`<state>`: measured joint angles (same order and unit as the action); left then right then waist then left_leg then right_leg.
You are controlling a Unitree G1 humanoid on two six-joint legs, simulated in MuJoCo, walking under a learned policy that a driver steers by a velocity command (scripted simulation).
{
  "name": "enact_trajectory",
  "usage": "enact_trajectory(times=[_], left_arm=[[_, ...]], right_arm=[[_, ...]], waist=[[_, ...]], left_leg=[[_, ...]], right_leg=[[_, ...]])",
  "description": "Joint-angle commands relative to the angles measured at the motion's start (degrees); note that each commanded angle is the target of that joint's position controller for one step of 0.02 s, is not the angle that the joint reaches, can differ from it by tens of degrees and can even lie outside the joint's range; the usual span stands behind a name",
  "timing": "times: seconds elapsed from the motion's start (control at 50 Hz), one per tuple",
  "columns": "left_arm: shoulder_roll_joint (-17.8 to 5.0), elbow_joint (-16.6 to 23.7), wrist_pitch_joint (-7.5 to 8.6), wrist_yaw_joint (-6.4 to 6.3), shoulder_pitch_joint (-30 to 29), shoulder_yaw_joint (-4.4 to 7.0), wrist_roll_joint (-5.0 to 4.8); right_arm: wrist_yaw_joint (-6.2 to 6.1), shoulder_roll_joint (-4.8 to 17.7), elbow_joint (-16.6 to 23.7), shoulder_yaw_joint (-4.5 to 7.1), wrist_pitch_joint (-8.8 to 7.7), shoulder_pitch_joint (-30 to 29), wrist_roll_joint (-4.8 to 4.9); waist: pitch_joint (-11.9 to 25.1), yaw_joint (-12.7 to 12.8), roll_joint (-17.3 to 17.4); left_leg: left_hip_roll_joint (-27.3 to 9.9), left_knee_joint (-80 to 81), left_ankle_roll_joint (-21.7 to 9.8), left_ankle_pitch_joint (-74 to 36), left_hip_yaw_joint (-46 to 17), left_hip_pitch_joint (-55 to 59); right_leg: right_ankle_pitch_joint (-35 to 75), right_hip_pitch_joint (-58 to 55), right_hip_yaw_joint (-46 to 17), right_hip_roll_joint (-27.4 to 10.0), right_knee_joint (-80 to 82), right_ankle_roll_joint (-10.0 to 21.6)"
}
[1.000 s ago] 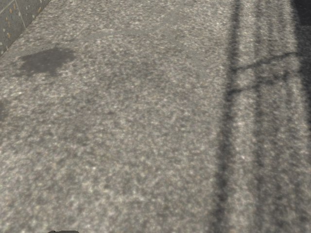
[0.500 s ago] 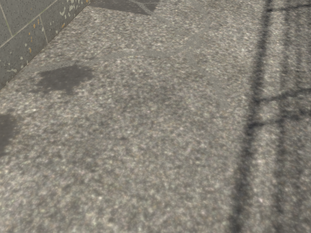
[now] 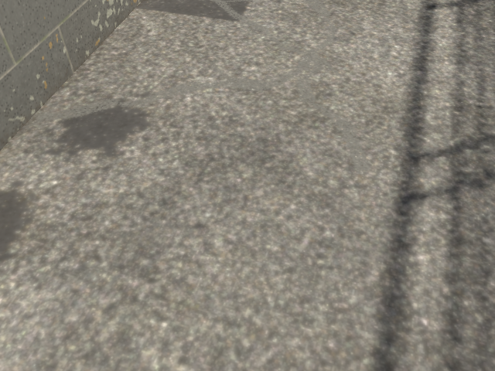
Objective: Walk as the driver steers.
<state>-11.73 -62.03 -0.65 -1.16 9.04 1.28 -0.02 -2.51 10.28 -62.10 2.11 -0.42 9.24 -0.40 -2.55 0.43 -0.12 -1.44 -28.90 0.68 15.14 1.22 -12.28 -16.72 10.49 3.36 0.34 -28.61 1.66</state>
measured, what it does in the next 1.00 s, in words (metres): walks ahead: left foot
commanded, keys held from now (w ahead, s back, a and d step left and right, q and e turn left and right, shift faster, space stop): no key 0.38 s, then w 0.22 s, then w+e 0.40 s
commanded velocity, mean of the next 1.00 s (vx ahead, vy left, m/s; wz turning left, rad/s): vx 0.20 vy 0.00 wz -0.13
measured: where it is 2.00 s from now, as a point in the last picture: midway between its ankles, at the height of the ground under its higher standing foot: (319, 298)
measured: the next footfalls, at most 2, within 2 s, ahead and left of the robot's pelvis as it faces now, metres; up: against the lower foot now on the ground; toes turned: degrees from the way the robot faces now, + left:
left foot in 0.72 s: +0.13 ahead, +0.17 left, +0.00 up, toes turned +1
right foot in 1.24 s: +0.43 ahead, -0.11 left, +0.00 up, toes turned -22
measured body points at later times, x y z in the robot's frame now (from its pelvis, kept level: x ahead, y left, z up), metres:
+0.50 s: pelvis +0.01 +0.00 +0.00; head +0.00 +0.00 +0.45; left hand +0.02 +0.24 -0.16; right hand +0.03 -0.25 -0.16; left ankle -0.01 +0.12 -0.72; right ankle -0.01 -0.10 -0.74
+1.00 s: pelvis +0.16 +0.07 +0.01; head +0.17 +0.08 +0.46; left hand +0.33 +0.30 -0.12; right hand +0.06 -0.15 -0.14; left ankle +0.09 +0.17 -0.74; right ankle +0.26 -0.12 -0.65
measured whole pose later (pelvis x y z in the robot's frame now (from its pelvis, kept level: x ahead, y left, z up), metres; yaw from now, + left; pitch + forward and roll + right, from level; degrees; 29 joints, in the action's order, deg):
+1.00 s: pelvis +0.16 +0.07 +0.01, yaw -10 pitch +2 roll +0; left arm -14.2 -53.6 3.0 0.5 9.1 4.8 -1.7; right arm -1.5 9.4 -64.6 1.6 -6.6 24.6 -1.2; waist 1.9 -3.2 -2.2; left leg 0.0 -16.6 -1.7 16.4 11.1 -1.9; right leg -1.7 42.6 -4.8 -3.6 -57.9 4.7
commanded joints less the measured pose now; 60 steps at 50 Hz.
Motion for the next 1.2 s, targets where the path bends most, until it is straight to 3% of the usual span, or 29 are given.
enact_trajectory(times=[0.02,0.38,0.4,0.42,0.44,0.46,0.48,0.52,0.58,0.62,0.66,0.7,0.72,0.74,0.76,0.78,0.8,0.82,0.86,0.88,0.9,0.92,0.96,1.0,1.02,1.06,1.12,1.16,1.2], left_arm=[[-5.3,1.4,0.32,-0.15,1.7,0.78,0.05],[-4.2,0.9,0.74,-0.15,4.8,0.45,0.27],[-4.3,0.4,0.66,-0.22,6.2,0.56,0.19],[-6.2,0.3,0.45,-0.37,7.2,1.26,-0.35],[-8.5,0.5,0.38,-0.48,8.5,2.07,-0.85],[-10.2,0.5,0.61,-0.49,10.7,2.72,-1.16],[-11.2,0.5,1.2,-0.55,11.9,3.28,-1.11],[-9.8,0.9,3.05,-0.49,12.7,3.18,-0.14],[-7.2,2.8,4.62,-0.39,10.4,2.82,-1.72],[-8.3,2.9,4.32,-0.42,10.9,3.03,-1.82],[-10.0,3.5,3.7,-0.24,10.1,3.4,-2.26],[-10.2,4.3,2.98,-0.21,9.4,3.27,-2.4],[-7.7,5.3,3.07,-0.23,6.8,2.63,-2.12],[-3.0,7.0,3.74,0.32,5.0,1.49,-0.8],[-1.2,9.1,4.86,0.34,5.3,1.51,-1.69],[-3.5,9.4,5.8,0.75,5.2,1.96,-2.84],[-5.0,10.0,6.16,1.06,4.4,2.28,-3.18],[-3.9,9.1,5.9,0.91,4.6,2.54,-3.14],[-4.6,7.7,5.2,0.7,6.2,3.38,-2.44],[-3.7,7.8,4.76,1.02,5.3,3.5,-2.24],[-4.0,8.1,4.33,1.24,4.2,3.67,-2.04],[-4.0,8.6,4.13,1.26,3.9,3.84,-1.82],[-3.5,10.6,3.99,1.52,0.1,3.78,-1.64],[-2.3,13.4,4.07,2.46,-5.2,2.95,-1.43],[-2.1,14.0,3.98,3.05,-6.8,2.82,-1.29],[-0.7,15.7,3.84,4.05,-10.8,2.12,-1.39],[-1.5,18.1,3.42,4.7,-14.5,2.15,-1.62],[-2.1,19.8,3.83,5.44,-15.8,2.36,-1.6],[-5.3,19.7,3.72,5.75,-9.8,3.86,-1.73]], right_arm=[[-0.22,5.6,0.9,0.68,-0.13,1.3,-0.03],[-0.46,5.1,-2.3,-0.21,-0.17,2.7,-0.05],[-0.46,4.7,-2.9,-0.33,-0.15,3.9,0.01],[-0.51,4.8,-2.9,-0.18,-0.16,3.9,0.37],[-0.52,5.0,-2.2,-0.08,-0.37,2.9,0.46],[-0.42,4.9,-0.9,-0.07,-0.88,0.7,0.43],[-0.11,4.7,0.4,-0.06,-1.61,-1.3,0.72],[0.67,5.5,2.0,0.61,-2.89,-3.5,1.89],[1.4,5.4,2.4,1.2,-4.53,-2.5,2.78],[1.64,4.0,2.5,0.88,-5.27,-2.7,2.16],[1.98,3.6,1.3,0.95,-5.44,1.1,2.15],[2.15,6.1,-1.5,2.09,-4.92,8.8,1.72],[1.92,7.6,-2.4,2.7,-4.78,13.7,1.18],[1.24,12.3,-3.0,3.66,-4.95,21.4,0.41],[1.63,16.2,-4.5,3.91,-5.63,26.9,-0.76],[1.81,13.1,-3.6,2.74,-6.6,22.2,-1.23],[2.01,10.6,-2.0,2.13,-7.02,16.5,0.29],[2.35,8.6,-1.1,1.4,-7.04,12.9,0.7],[2.5,5.8,0.6,0.63,-6.85,8.7,-0.07],[2.29,5.4,-0.3,0.56,-6.83,10.9,-0.63],[2.11,5.6,-0.2,0.58,-7.0,11.4,-0.98],[1.68,5.9,0.4,0.5,-7.21,10.9,-0.57],[0.82,7.3,1.0,0.62,-7.16,11.3,-0.75],[-0.23,8.6,1.1,0.89,-6.97,12.9,-1.2],[-0.44,8.6,1.3,0.85,-6.76,13.8,-0.63],[-0.55,8.8,0.9,0.96,-6.19,16.8,-0.07],[-0.06,10.4,2.0,1.74,-4.81,17.4,0.01],[-0.25,11.5,3.0,2.19,-4.48,16.4,0.36],[-0.67,13.8,4.1,2.9,-3.92,15.6,0.69]], waist=[[2.1,-0.1,0.4],[0.2,-0.5,-0.1],[1.6,-0.3,-0.6],[1.0,0.3,-2.2],[-0.8,1.1,-4.9],[-2.7,2.3,-7.7],[-5.1,3.1,-9.1],[-6.9,3.0,-7.7],[-3.7,0.8,-5.0],[-1.7,0.4,-4.8],[-1.5,-2.3,-5.1],[-1.1,-6.1,-3.7],[-0.7,-8.2,-1.1],[3.2,-10.0,12.3],[6.1,-9.6,21.1],[2.6,-6.7,14.9],[-1.6,-4.5,10.9],[-2.8,-2.7,6.9],[-1.6,-0.4,6.2],[-0.8,-1.0,6.5],[-0.9,-1.2,5.9],[-0.9,-0.9,5.4],[-1.9,-0.9,4.4],[-3.0,-1.9,3.9],[-3.3,-2.2,4.1],[-4.5,-3.5,2.7],[-5.6,-4.4,1.8],[-4.1,-2.9,4.1],[0.7,1.5,8.2]], left_leg=[[-1.2,3.5,-1.8,-12.4,-1.3,1.1],[-1.0,4.8,-0.7,-6.5,-0.9,-0.2],[0.1,3.8,-0.7,-1.4,0.5,0.0],[2.0,0.2,-1.0,6.5,2.8,-2.3],[3.0,-4.7,-1.3,11.9,4.3,-7.0],[2.6,-11.1,-1.8,13.0,4.7,-12.6],[0.4,-18.0,-2.7,11.9,2.6,-16.0],[-3.2,-30.4,-3.9,15.5,-2.0,-26.7],[-6.0,-24.5,-4.4,9.8,-3.5,-28.0],[-3.7,-16.0,-3.3,6.9,0.4,-18.3],[-0.2,-7.0,-2.1,2.7,4.4,-6.0],[2.6,-1.8,-1.0,-0.6,5.4,6.7],[0.0,1.5,-1.9,1.4,1.4,12.0],[-13.5,7.7,-4.8,5.9,-15.0,18.5],[-23.5,17.3,-12.6,17.4,-38.6,20.6],[-23.9,19.1,-13.9,28.7,-40.7,16.1],[-22.4,19.3,-11.5,29.1,-34.0,12.9],[-20.2,19.6,-9.6,21.7,-26.6,9.9],[-16.1,19.8,-6.1,4.2,-13.7,7.3],[-14.5,19.8,-5.7,-1.5,-9.5,6.8],[-13.1,19.8,-5.4,-6.3,-5.4,6.5],[-12.0,20.0,-5.7,-10.2,-2.7,6.2],[-12.3,20.8,-6.4,-15.1,0.8,6.5],[-12.9,22.6,-6.4,-14.4,3.9,5.8],[-12.8,22.8,-6.6,-15.6,5.4,6.3],[-14.4,22.3,-7.3,-19.0,7.0,9.7],[-15.6,19.4,-7.0,-26.3,9.9,17.9],[-15.5,14.0,-6.0,-43.1,12.9,18.3],[-15.9,2.5,-5.7,-65.3,13.8,18.8]], right_leg=[[13.8,0.1,-3.0,-2.5,4.4,1.3],[7.0,1.6,-4.6,-3.0,7.4,2.2],[-0.4,0.7,-4.7,-2.8,8.3,2.6],[-12.0,0.8,-6.5,-3.5,9.7,4.1],[-23.6,1.2,-11.7,-7.1,12.8,6.4],[-32.6,0.9,-19.9,-13.2,17.4,9.6],[-34.7,2.2,-27.5,-18.7,20.6,12.8],[-28.4,-1.8,-32.8,-23.1,22.6,15.2],[-15.5,-6.2,-23.2,-18.2,21.2,10.6],[-9.4,-1.3,-15.8,-13.7,19.7,8.4],[-10.5,7.0,-12.3,-10.8,16.5,8.2],[-11.8,15.0,-12.6,-9.1,10.8,7.6],[-7.9,19.6,-10.0,-6.2,3.0,5.8],[-8.8,26.6,-2.7,-0.5,-20.4,1.7],[-16.1,36.7,-6.2,3.9,-35.6,1.6],[-12.9,40.6,-12.6,0.3,-44.5,3.4],[-6.5,43.8,-12.7,-2.1,-46.8,5.1],[-1.2,43.1,-11.9,-3.8,-45.7,5.3],[6.6,37.9,-11.1,-5.8,-40.0,4.5],[8.9,36.1,-10.2,-5.8,-39.3,4.4],[10.4,35.7,-9.9,-5.7,-38.2,4.2],[12.7,35.7,-10.7,-4.9,-36.5,4.3],[16.2,37.1,-10.3,-4.7,-30.6,3.1],[19.8,35.3,-6.4,-5.6,-23.3,2.0],[20.5,34.4,-5.6,-5.5,-20.7,2.0],[21.0,35.0,-3.4,-5.4,-16.9,2.3],[16.7,37.1,-0.8,-4.5,-12.5,3.4],[12.4,29.9,3.6,-1.8,-9.7,5.3],[6.3,18.8,6.8,2.7,-10.4,7.6]])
